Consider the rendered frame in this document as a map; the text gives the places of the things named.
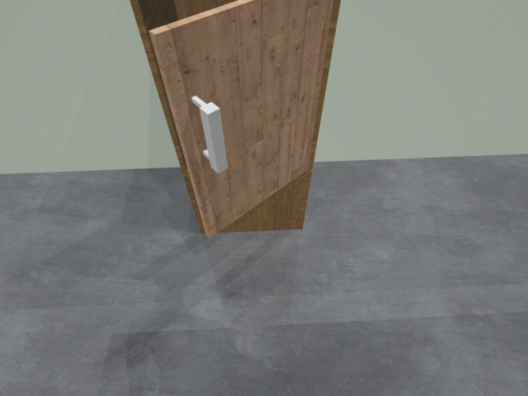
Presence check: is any handle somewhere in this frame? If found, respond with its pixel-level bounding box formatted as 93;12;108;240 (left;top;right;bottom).
191;96;228;174

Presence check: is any cupboard door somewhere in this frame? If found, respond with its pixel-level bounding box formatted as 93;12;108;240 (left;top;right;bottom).
149;0;333;238

